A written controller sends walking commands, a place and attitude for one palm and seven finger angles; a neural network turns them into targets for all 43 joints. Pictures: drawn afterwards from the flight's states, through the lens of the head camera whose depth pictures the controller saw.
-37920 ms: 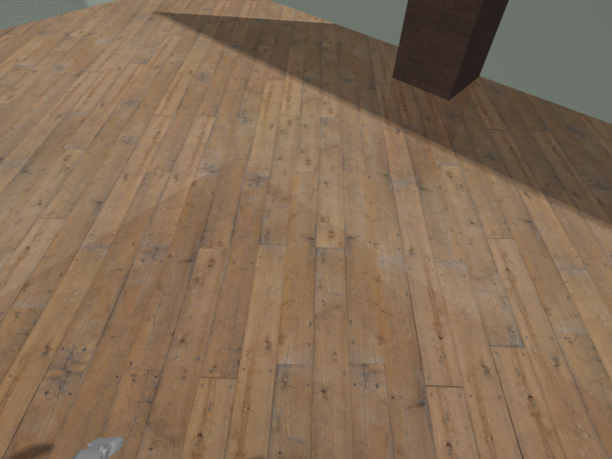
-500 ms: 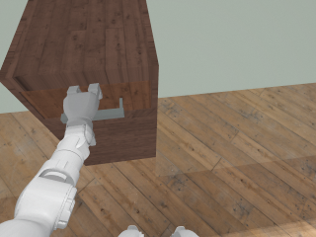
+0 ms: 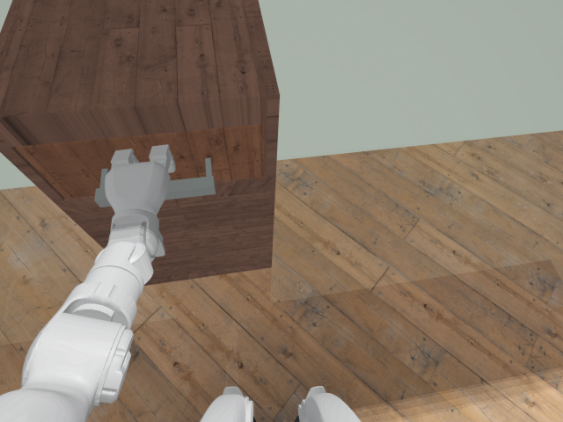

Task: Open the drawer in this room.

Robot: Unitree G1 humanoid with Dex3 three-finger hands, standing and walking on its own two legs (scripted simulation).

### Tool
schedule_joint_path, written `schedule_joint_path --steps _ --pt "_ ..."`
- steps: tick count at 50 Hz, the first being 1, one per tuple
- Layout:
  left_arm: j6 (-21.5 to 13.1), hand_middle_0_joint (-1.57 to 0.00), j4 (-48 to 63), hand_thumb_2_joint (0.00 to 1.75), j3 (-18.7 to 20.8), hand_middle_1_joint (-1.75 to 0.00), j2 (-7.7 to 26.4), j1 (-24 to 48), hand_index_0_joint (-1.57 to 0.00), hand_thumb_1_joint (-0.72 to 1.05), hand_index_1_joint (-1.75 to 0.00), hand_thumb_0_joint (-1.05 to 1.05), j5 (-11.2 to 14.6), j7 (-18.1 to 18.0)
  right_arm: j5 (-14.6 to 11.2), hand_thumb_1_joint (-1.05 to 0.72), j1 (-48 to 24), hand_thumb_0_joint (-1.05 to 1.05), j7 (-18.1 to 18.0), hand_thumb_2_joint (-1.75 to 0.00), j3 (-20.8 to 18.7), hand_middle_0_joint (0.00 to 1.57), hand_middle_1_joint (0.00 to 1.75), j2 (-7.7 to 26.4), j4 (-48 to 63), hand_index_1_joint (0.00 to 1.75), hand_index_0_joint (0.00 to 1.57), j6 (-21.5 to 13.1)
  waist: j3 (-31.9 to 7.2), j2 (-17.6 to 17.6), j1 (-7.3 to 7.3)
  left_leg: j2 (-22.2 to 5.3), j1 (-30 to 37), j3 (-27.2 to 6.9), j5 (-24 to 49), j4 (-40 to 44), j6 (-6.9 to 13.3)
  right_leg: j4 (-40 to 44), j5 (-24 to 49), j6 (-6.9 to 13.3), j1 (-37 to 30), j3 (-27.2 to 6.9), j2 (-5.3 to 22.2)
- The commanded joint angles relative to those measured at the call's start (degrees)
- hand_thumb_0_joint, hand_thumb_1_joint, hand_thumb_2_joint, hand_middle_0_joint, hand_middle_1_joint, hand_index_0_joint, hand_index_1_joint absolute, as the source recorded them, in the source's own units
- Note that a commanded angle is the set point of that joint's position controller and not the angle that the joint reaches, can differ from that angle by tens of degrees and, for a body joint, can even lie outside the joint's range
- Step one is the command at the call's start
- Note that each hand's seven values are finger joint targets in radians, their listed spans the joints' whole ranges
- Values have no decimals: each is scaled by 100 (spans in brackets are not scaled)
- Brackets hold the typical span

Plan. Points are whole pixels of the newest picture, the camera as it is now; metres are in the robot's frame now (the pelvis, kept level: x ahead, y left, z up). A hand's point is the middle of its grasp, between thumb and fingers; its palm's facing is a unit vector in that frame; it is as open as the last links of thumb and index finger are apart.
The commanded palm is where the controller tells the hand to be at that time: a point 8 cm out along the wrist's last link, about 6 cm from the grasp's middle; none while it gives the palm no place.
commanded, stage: lower the fingers behind the handle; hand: left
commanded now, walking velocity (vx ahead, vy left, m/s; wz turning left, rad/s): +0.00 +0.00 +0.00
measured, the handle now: (157, 180) +0.52 +0.19 -0.06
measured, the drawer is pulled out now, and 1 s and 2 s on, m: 0.00 0.00 0.00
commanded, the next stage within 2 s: close the thumb around the handle in 1.12 s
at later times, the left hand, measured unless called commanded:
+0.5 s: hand (159, 210) +0.47 +0.19 -0.07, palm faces -0.06 -0.05 -1.00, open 13.8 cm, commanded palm +0.45 +0.18 -0.01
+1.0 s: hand (164, 212) +0.47 +0.18 -0.08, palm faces -0.06 -0.04 -1.00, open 13.8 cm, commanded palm +0.45 +0.17 -0.02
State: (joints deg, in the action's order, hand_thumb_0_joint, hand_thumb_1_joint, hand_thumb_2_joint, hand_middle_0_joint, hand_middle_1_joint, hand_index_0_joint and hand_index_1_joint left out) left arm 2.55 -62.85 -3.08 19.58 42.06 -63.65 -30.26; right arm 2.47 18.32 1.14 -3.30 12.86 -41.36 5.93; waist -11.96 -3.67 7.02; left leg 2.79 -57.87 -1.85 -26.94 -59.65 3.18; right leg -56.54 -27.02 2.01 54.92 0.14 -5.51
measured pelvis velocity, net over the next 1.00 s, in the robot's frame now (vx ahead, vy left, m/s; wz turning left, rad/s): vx -0.01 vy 0.00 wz -0.01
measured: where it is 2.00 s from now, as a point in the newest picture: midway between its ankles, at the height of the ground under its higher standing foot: outside the picture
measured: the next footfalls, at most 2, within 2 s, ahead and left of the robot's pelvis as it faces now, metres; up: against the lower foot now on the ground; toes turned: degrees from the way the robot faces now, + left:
none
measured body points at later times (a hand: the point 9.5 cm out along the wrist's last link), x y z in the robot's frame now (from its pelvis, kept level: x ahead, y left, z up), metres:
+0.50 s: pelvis -0.01 +0.00 -0.02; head +0.13 +0.02 +0.41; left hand +0.46 +0.19 -0.02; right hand +0.00 -0.26 -0.15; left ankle +0.00 +0.08 -0.67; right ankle -0.01 -0.10 -0.67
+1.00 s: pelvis -0.01 +0.00 -0.03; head +0.13 +0.00 +0.40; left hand +0.46 +0.18 -0.03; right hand +0.01 -0.26 -0.16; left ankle +0.00 +0.08 -0.67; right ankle -0.01 -0.10 -0.67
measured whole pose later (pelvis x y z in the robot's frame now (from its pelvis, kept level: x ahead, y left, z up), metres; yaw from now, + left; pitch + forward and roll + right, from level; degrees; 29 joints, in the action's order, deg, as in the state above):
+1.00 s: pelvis -0.01 +0.00 -0.03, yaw -1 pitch +30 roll -3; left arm 4.1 -65.0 -2.9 20.7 45.5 -63.1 -31.2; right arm 2.9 16.9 1.7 -2.1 12.7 -40.9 4.5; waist -12.6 -4.2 8.1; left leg 2.3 -68.3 -2.1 -29.6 -68.4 2.9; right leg -65.1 -29.6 2.3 65.3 1.3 -6.1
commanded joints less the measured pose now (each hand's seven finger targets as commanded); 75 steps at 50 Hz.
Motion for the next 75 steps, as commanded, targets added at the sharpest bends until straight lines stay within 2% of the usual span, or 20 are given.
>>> schedule_joint_path --steps 1,4,5,9,10,12,18,22,26,28,31,36,39,48,50,57,59,61,68,75 --pt "135 -30 864 30 140 -120 1076 2653 -30 -50 -120 0 -28 -293 15 -90 710 0 -80 -90 -282 20 30 942 300 30 20 -112 -2482 -225 216 -218 2227 -122 2398 403 -86 520 1930 49 -574 109 107" --pt "162 -30 828 30 93 -120 1056 2860 -30 -50 -120 0 10 -221 24 -90 723 0 -89 -90 -268 20 30 948 287 30 20 -152 -2584 -288 273 -237 2268 -170 2426 347 -87 454 1864 49 -446 124 103" --pt "149 -30 804 30 178 -120 1146 2714 -30 -50 -120 0 2 -198 18 -90 761 0 -91 -90 -267 20 30 963 308 30 20 -151 -2683 -326 194 -237 2310 -168 2504 334 -93 422 1899 51 -477 127 95" --pt "85 -30 714 30 102 -120 1026 2656 -30 -50 -120 0 14 -126 29 -90 771 0 -87 -90 -244 20 30 947 326 30 20 -164 -2615 -303 227 -257 2158 -184 2549 234 -96 320 1917 51 -350 141 94" --pt "61 -30 715 30 211 -120 1156 2545 -30 -50 -120 0 -25 -147 34 -90 786 0 -86 -90 -246 20 30 978 335 30 20 -161 -2668 -329 166 -268 2181 -203 2534 213 -111 284 1861 55 -303 149 88" --pt "25 -30 785 30 158 -120 1022 2428 -30 -50 -120 0 -38 -180 45 -90 775 0 -72 -90 -251 20 30 950 360 30 20 -160 -2695 -351 132 -277 2175 -189 2630 171 -123 243 1919 60 -289 155 77" --pt "100 -30 680 30 244 -120 1136 2533 -30 -50 -120 0 -85 -359 59 -90 768 0 -46 -90 -246 20 30 979 297 30 20 -156 -2541 -165 226 -289 1839 -198 2412 53 -107 151 1826 47 -143 153 87" --pt "92 -30 737 30 198 -120 1118 2796 -30 -50 -120 0 -83 -406 74 -90 778 0 -44 -90 -252 20 30 986 255 30 20 -194 -2724 -333 302 -292 1898 -231 2336 -51 -110 68 1672 47 66 166 88" --pt "46 -30 875 30 268 -120 1152 2664 -30 -50 -120 0 -64 -387 85 -90 786 0 -30 -90 -262 20 30 972 252 30 20 -204 -3072 -565 193 -304 2096 -254 2630 -145 -156 -65 1823 62 74 187 86" --pt "88 -30 667 30 182 -120 1027 2534 -30 -50 -120 0 -61 -376 89 -90 795 0 -23 -90 -250 20 30 965 228 30 20 -188 -2824 -400 255 -310 1942 -248 2617 -178 -146 -60 1863 49 119 198 77" --pt "93 -30 711 30 80 -120 901 2549 -30 -50 -120 0 -64 -361 87 -90 796 0 -10 -90 -249 20 30 961 243 30 20 -194 -2921 -367 269 -309 1898 -269 2651 -240 -138 -130 1931 43 144 191 83" --pt "82 -30 570 30 173 -120 1044 2550 -30 -50 -120 0 -80 -398 101 -90 762 0 -14 -90 -220 20 30 970 211 30 20 -197 -2654 -293 307 -284 1497 -209 2306 -327 -94 -172 1831 36 224 156 93" --pt "118 -30 746 30 158 -120 1050 2660 -30 -50 -120 0 -42 -392 90 -90 745 0 -13 -90 -218 20 30 949 261 30 20 -215 -2933 -447 274 -266 1614 -204 2386 -318 -106 -204 1939 45 80 148 106" --pt "130 -30 677 30 103 -120 987 2415 -30 -50 -120 0 8 -302 57 -90 756 0 -36 -90 -203 20 30 934 292 30 20 -212 -2834 -213 283 -232 1409 -100 2207 -323 -46 -101 2040 9 -148 93 108" --pt "86 -30 747 30 235 -120 1220 2488 -30 -50 -120 0 -5 -297 54 -90 759 0 -53 -90 -183 20 30 955 286 30 20 -224 -2834 -227 251 -230 1358 -127 2189 -305 -50 -140 2059 14 -186 81 120" --pt "46 -30 776 30 97 -120 963 2484 -30 -50 -120 0 -14 -350 58 -90 748 0 -36 -90 -218 20 30 932 276 30 20 -247 -2850 -306 291 -242 1469 -117 2236 -338 -58 -120 1995 16 -35 97 112" --pt "72 -30 698 30 215 -120 1125 2520 -30 -50 -120 0 23 -353 59 -90 748 0 -33 -90 -204 20 30 944 246 30 20 -255 -2792 -180 299 -228 1310 -115 2105 -332 -45 -121 1996 14 -133 80 120" --pt "67 -30 801 30 189 -120 1145 2563 -30 -50 -120 0 -3 -356 58 -90 765 0 -39 -90 -198 20 30 947 271 30 20 -258 -2930 -330 255 -211 1341 -88 2176 -344 -44 -146 2090 15 -188 57 124" --pt "120 -33 700 47 251 -124 1245 2415 -33 -11 -124 0 5 -302 46 -90 762 0 -57 -90 -189 20 30 954 285 30 20 -236 -2847 -158 252 -192 1179 -32 2134 -353 -26 -108 2229 -7 -363 24 134" --pt "38 -36 784 64 318 -128 1361 2351 -36 28 -128 0 -1 -266 43 -90 762 0 -69 -90 -182 20 30 955 296 30 20 -247 -2887 -276 206 -197 1192 -26 2156 -357 -25 -143 2263 -2 -360 15 137"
